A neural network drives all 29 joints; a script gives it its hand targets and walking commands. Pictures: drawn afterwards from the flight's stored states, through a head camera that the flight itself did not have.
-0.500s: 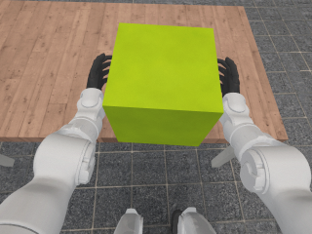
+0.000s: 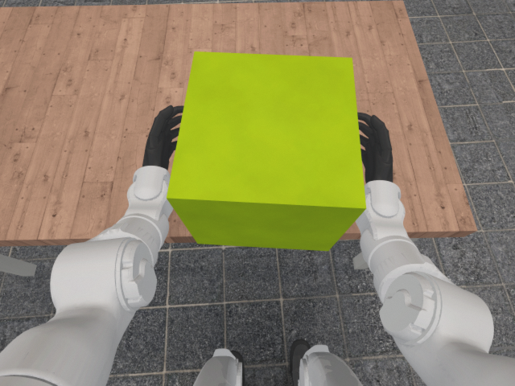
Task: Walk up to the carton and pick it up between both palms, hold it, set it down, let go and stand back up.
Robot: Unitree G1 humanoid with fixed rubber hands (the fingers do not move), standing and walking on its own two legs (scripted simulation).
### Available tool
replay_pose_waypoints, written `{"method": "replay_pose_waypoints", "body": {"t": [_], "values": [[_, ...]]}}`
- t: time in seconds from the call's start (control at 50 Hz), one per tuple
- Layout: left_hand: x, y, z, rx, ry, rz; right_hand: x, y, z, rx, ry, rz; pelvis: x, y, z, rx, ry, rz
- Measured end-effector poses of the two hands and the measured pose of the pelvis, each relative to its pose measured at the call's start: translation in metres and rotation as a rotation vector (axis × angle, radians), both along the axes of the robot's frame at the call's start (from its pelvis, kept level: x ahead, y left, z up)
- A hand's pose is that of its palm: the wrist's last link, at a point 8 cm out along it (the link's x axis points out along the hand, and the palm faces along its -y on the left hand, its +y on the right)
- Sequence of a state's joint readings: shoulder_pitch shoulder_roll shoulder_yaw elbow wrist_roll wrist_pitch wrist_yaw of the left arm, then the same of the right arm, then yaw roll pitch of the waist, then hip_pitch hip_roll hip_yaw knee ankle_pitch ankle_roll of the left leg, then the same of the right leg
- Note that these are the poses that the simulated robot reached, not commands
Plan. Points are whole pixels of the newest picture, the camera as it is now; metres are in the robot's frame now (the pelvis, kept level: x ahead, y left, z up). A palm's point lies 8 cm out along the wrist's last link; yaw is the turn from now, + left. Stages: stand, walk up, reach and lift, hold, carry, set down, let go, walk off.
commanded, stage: reach and lift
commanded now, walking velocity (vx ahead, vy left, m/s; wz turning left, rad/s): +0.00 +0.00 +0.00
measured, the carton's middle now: (267, 160) +0.47 -0.01 -0.04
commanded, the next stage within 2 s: none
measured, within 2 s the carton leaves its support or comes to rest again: leaves its support in 1.58 s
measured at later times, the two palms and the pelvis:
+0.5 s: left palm (159, 159) +0.46 +0.17 +0.00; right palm (376, 170) +0.42 -0.17 +0.00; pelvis +0.02 +0.00 +0.02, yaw +0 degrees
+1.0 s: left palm (156, 167) +0.44 +0.17 +0.00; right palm (376, 174) +0.42 -0.17 +0.00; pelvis +0.01 +0.00 +0.02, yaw +0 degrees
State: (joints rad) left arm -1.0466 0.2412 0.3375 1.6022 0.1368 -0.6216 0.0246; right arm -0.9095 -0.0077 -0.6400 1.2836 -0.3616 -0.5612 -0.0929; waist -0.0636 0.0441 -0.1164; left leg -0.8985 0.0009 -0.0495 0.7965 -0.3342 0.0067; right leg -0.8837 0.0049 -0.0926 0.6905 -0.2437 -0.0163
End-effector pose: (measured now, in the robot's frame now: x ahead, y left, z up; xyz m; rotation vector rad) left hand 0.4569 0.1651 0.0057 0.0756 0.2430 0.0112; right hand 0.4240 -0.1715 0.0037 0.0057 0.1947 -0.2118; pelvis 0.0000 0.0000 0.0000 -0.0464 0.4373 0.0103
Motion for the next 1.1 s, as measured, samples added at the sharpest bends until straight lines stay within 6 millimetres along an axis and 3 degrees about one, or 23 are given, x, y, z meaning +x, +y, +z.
{"method": "replay_pose_waypoints", "body": {"t": [0.26,0.64,1.1], "values": [[0.0,0.0,0.0,0.002,-0.006,-0.001,-0.001,0.0,-0.002,0.011,-0.014,-0.006,0.017,-0.001,0.011,0.005,-0.014,-0.007],[-0.003,0.001,-0.002,-0.001,-0.032,0.008,-0.002,0.0,-0.001,-0.026,-0.021,0.0,0.014,0.001,0.018,0.0,0.004,-0.012],[-0.019,0.003,-0.002,0.007,-0.041,0.034,-0.011,0.002,-0.001,-0.037,-0.031,0.021,0.013,-0.005,0.024,0.0,0.017,-0.002]]}}
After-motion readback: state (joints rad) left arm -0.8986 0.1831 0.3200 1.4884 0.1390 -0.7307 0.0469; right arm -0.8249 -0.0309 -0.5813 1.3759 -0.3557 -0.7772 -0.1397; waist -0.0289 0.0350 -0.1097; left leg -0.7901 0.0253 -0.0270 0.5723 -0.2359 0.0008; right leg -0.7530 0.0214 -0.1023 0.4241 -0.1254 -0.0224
